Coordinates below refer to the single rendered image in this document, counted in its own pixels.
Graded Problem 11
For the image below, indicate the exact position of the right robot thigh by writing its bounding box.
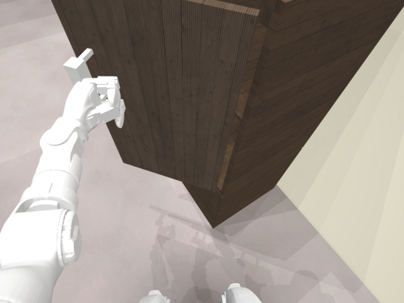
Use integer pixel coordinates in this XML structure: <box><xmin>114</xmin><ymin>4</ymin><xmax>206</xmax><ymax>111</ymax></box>
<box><xmin>221</xmin><ymin>287</ymin><xmax>262</xmax><ymax>303</ymax></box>

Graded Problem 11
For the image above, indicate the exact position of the robot left shin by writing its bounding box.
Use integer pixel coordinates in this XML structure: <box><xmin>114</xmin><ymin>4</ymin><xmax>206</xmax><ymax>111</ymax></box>
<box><xmin>148</xmin><ymin>290</ymin><xmax>162</xmax><ymax>295</ymax></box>

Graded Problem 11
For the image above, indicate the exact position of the handle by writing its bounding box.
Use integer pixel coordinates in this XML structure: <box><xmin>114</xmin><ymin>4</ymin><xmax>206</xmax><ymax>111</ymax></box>
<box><xmin>63</xmin><ymin>48</ymin><xmax>107</xmax><ymax>101</ymax></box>

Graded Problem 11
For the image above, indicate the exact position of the cupboard door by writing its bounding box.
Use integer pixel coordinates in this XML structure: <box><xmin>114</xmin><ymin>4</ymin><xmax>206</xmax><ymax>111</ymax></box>
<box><xmin>51</xmin><ymin>0</ymin><xmax>260</xmax><ymax>192</ymax></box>

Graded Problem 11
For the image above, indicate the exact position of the left robot upper arm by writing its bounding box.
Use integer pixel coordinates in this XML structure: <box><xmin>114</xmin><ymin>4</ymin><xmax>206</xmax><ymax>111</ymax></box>
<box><xmin>0</xmin><ymin>208</ymin><xmax>82</xmax><ymax>303</ymax></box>

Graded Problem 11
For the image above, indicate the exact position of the left robot forearm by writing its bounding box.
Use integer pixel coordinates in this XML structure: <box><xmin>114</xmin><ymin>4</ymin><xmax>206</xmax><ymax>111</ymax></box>
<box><xmin>0</xmin><ymin>117</ymin><xmax>89</xmax><ymax>266</ymax></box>

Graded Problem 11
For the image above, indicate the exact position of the left robot hand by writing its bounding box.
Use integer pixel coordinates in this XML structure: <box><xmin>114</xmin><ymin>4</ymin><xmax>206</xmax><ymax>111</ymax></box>
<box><xmin>62</xmin><ymin>76</ymin><xmax>126</xmax><ymax>133</ymax></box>

